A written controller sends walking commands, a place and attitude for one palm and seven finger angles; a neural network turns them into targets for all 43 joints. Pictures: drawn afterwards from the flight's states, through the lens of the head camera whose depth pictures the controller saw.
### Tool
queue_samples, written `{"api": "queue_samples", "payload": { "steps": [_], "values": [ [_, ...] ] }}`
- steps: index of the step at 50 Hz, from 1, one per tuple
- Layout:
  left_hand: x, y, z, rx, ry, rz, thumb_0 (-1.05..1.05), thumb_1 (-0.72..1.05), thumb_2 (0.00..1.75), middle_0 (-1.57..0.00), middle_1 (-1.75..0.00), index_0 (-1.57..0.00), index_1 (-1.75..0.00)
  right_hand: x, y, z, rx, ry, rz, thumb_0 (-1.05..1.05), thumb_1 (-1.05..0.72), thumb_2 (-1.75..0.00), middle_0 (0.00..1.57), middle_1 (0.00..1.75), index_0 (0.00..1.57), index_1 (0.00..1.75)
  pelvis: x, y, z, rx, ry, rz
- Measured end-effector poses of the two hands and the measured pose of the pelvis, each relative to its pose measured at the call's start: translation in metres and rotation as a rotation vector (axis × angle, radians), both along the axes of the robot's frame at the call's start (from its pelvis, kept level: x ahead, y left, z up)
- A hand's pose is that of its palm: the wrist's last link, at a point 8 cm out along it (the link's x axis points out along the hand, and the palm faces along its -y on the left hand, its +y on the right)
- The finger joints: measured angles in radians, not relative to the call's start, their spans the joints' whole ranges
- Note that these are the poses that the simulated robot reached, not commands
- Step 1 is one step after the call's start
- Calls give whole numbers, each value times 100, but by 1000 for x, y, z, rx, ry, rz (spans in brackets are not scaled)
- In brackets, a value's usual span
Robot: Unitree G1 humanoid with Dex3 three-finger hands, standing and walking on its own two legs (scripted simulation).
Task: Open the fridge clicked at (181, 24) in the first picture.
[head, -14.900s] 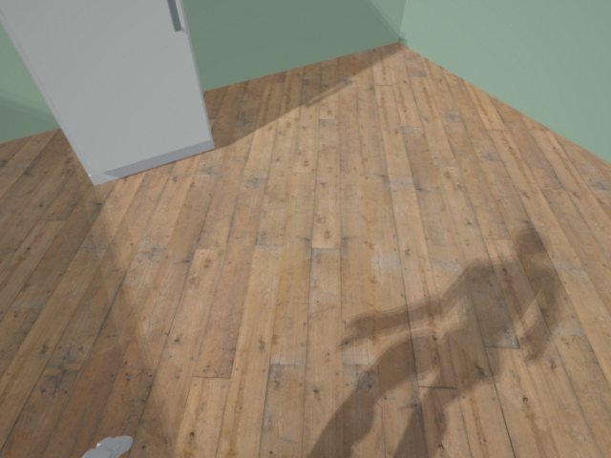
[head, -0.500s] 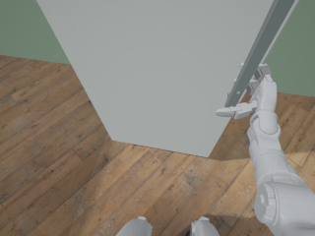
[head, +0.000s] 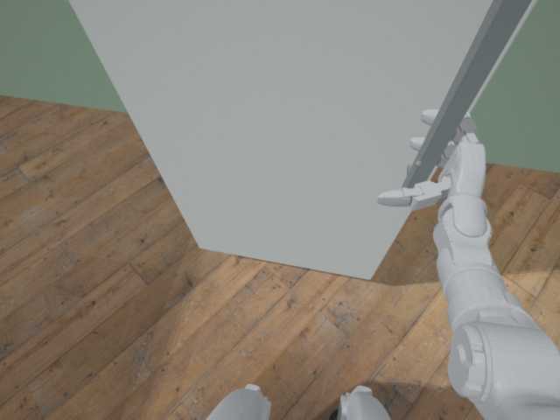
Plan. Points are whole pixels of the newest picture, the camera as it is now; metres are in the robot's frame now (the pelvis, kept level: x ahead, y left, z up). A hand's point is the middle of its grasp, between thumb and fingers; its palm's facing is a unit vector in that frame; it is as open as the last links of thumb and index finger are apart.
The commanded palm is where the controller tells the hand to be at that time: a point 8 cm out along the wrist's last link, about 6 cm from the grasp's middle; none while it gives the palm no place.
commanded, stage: slide the fingers in behind the handle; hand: right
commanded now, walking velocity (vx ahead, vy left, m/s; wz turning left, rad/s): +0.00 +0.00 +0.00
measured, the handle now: (455, 92) +0.54 -0.13 +0.16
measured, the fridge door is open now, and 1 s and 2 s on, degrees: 0 0 0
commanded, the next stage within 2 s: grip the handle and tug to test in 0.18 s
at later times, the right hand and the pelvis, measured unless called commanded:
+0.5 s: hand (421, 163) +0.49 -0.12 +0.07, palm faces +0.04 +1.00 -0.01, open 12.9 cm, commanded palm +0.46 -0.16 +0.08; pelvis +0.00 +0.00 +0.00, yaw +0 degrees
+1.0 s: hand (416, 162) +0.49 -0.11 +0.07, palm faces +0.04 +1.00 -0.01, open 5.6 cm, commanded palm +0.46 -0.16 +0.08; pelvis +0.00 +0.00 +0.00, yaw +0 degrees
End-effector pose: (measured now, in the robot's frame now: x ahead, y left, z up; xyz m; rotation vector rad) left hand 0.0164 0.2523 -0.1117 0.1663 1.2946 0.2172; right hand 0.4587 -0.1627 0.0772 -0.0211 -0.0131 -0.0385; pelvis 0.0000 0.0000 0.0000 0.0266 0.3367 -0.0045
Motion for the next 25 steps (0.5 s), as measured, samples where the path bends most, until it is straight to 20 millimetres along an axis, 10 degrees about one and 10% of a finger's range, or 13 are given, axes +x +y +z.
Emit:
{"api": "queue_samples", "payload": {
  "steps": [25],
  "values": [
    [4, -1, 1, 6, 10, -2, 0, 90, 90, -20, -30, -21, -30, 5, -6, -5, 10, 10, -4, -1, 33, -37, 32, 123, 32, 122, 4, -2, 0, 3, 10, -2]
  ]
}}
